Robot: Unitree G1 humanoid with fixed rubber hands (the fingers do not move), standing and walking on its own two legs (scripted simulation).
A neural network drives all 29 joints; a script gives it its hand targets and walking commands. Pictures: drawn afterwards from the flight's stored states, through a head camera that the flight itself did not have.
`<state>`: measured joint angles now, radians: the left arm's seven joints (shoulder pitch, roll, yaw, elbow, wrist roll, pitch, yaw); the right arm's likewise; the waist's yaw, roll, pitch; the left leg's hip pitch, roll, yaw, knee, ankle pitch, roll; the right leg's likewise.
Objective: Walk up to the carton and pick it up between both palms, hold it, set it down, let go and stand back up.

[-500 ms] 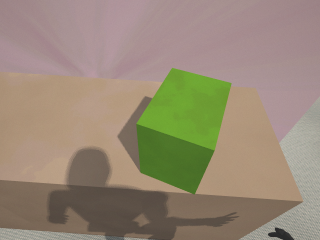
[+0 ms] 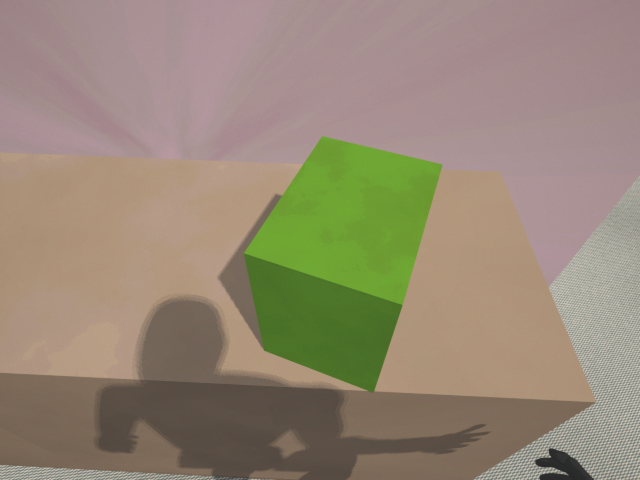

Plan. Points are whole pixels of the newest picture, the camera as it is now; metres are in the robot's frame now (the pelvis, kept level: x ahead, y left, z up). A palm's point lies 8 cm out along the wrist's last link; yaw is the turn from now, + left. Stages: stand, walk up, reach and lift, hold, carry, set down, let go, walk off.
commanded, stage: walk up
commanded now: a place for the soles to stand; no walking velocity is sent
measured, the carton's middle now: (347, 263) +0.39 -0.03 +0.04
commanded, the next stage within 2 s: none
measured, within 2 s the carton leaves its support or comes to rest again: neither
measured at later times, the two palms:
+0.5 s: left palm out of the picture +0.09 +0.30 -0.09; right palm out of the picture +0.09 -0.32 -0.07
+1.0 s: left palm out of the picture +0.11 +0.29 -0.09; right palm out of the picture +0.09 -0.33 -0.08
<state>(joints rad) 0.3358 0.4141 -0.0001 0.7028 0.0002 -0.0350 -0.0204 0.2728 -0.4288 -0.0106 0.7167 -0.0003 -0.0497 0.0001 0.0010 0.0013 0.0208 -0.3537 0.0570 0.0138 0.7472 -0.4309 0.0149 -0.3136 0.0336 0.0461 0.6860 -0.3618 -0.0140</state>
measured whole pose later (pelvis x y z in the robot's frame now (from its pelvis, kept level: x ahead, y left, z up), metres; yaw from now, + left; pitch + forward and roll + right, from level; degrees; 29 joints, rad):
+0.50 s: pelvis +0.00 +0.00 +0.00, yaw -1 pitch +0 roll -1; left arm 0.34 0.41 0.00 0.70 0.00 -0.02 -0.02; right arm 0.31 -0.43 -0.01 0.72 0.00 -0.06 0.00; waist 0.00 -0.01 0.03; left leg -0.34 0.06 0.01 0.69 -0.34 0.00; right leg -0.38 0.04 0.06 0.78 -0.49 -0.02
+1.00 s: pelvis +0.01 -0.01 +0.00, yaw -2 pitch -1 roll +0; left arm 0.32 0.42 0.00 0.70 0.00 -0.04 -0.02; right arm 0.30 -0.43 -0.01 0.72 0.00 -0.05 0.00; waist 0.00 0.01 0.03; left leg -0.34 0.06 0.01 0.72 -0.39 0.00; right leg -0.34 0.01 0.06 0.69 -0.33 0.00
